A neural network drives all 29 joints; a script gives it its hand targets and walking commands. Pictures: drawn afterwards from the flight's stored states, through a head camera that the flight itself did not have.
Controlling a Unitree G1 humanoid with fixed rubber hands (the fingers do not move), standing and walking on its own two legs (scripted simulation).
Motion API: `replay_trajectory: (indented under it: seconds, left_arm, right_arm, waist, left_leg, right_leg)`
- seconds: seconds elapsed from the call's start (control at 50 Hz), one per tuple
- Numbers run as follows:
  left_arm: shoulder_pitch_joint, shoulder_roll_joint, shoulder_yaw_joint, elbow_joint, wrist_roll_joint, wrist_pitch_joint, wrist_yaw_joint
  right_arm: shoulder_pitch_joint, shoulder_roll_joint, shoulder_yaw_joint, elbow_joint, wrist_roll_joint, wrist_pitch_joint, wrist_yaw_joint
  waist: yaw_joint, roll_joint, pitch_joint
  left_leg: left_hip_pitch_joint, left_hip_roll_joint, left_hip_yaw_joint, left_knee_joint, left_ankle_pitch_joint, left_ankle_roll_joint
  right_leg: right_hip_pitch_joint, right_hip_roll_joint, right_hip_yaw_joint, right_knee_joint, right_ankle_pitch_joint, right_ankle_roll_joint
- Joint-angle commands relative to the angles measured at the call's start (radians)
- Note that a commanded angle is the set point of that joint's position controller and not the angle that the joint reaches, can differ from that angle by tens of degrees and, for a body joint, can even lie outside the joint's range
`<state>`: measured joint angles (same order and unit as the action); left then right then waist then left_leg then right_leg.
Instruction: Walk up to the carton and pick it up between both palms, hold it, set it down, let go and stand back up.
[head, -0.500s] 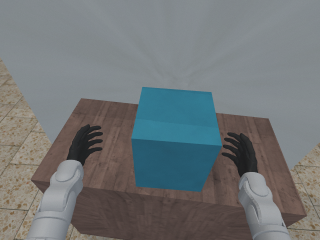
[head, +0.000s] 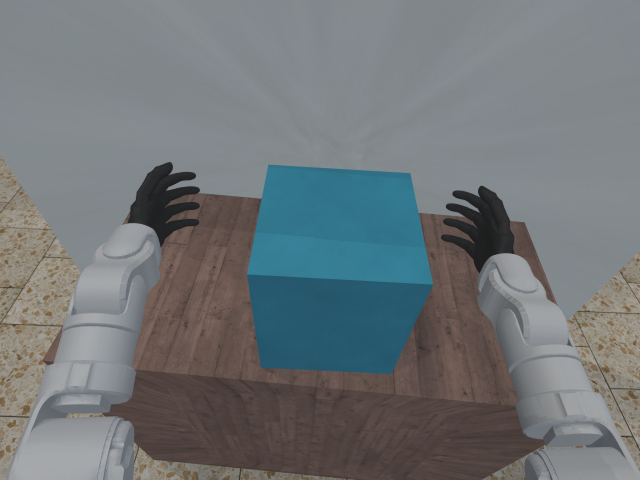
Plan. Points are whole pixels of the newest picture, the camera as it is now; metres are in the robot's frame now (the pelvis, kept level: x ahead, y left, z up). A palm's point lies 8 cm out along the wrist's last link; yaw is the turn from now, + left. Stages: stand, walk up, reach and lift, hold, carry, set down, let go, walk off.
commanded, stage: reach and lift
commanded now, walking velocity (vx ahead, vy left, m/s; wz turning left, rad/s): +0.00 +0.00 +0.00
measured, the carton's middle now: (332, 274) +0.41 -0.01 +0.00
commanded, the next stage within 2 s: none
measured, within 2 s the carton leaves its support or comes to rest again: neither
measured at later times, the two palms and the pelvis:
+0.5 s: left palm (143, 192) +0.41 +0.23 +0.15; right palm (469, 203) +0.42 -0.18 +0.15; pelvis +0.00 +0.00 +0.00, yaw +1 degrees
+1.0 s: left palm (173, 263) +0.39 +0.22 +0.03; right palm (439, 263) +0.41 -0.17 +0.04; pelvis -0.01 +0.00 -0.02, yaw +2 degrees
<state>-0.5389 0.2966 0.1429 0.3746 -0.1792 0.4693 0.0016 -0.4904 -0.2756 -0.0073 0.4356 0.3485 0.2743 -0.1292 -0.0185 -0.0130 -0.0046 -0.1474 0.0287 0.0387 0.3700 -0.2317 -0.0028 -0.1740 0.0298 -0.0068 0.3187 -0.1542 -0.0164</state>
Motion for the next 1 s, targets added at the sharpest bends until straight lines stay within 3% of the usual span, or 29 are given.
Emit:
replay_trajectory:
  seconds: [0.0,0.04,0.14,0.34,0.38,0.48,0.68,0.78,0.9,0.98]
  left_arm:
    - [-0.423,0.186,0.063,-0.184,0.004,-0.050,0.006]
    - [-0.453,0.191,0.065,-0.172,0.007,-0.049,0.010]
    - [-0.595,0.204,0.037,-0.078,-0.004,-0.042,0.012]
    - [-0.744,0.198,-0.022,0.119,-0.020,-0.101,0.017]
    - [-0.735,0.192,-0.029,0.206,-0.010,-0.122,0.014]
    - [-0.714,0.146,-0.052,0.354,0.008,-0.241,0.010]
    - [-0.748,0.099,-0.059,0.481,0.031,-0.583,0.038]
    - [-0.772,0.098,-0.075,0.616,0.006,-0.714,0.046]
    - [-0.782,0.091,-0.112,0.825,-0.039,-0.840,0.036]
    - [-0.817,0.085,-0.155,0.885,-0.085,-0.884,0.032]
  right_arm:
    - [-0.475,-0.146,-0.016,-0.203,0.010,-0.054,0.005]
    - [-0.511,-0.153,-0.022,-0.176,0.006,-0.058,0.002]
    - [-0.619,-0.169,-0.051,-0.039,-0.008,-0.034,-0.001]
    - [-0.769,-0.183,-0.045,0.186,0.007,-0.055,0.017]
    - [-0.771,-0.175,-0.037,0.239,-0.002,-0.070,0.021]
    - [-0.743,-0.129,-0.033,0.360,-0.039,-0.140,0.026]
    - [-0.741,-0.075,-0.055,0.401,-0.124,-0.400,0.033]
    - [-0.749,-0.059,-0.015,0.513,-0.096,-0.482,0.031]
    - [-0.762,-0.051,0.024,0.654,-0.056,-0.573,0.030]
    - [-0.798,-0.061,0.049,0.695,-0.033,-0.610,0.036]
  waist:
    - [0.041,0.023,-0.493]
    - [0.029,0.021,-0.510]
    - [0.005,0.038,-0.487]
    - [-0.007,0.073,-0.530]
    - [-0.009,0.065,-0.511]
    - [-0.004,0.056,-0.471]
    - [0.013,0.090,-0.661]
    - [0.009,0.074,-0.721]
    - [0.000,0.078,-0.730]
    - [-0.004,0.069,-0.778]
  left_leg:
    - [0.073,-0.041,0.010,0.001,0.433,-0.012]
    - [0.071,-0.040,0.007,0.010,0.462,-0.017]
    - [0.049,-0.034,0.008,0.007,0.404,-0.021]
    - [0.060,-0.030,-0.010,0.034,0.431,-0.045]
    - [0.058,-0.031,-0.010,0.041,0.430,-0.046]
    - [0.033,-0.024,-0.024,0.047,0.414,-0.048]
    - [-0.025,-0.023,-0.019,0.144,0.522,-0.080]
    - [-0.117,-0.021,-0.021,0.192,0.515,-0.081]
    - [-0.241,-0.021,-0.024,0.248,0.444,-0.087]
    - [-0.272,-0.020,-0.031,0.288,0.427,-0.089]
  right_leg:
    - [0.242,0.007,0.021,0.037,0.435,0.033]
    - [0.254,0.006,0.020,0.049,0.481,0.032]
    - [0.201,0.008,0.012,0.041,0.418,0.028]
    - [0.155,0.014,-0.011,0.037,0.397,0.021]
    - [0.145,0.015,-0.013,0.033,0.388,0.021]
    - [0.106,0.012,-0.021,0.032,0.321,0.017]
    - [0.034,0.014,-0.040,0.106,0.376,0.013]
    - [0.007,0.003,-0.031,0.175,0.427,0.022]
    - [-0.092,-0.013,-0.024,0.237,0.376,0.024]
    - [-0.165,-0.015,-0.030,0.276,0.328,0.019]
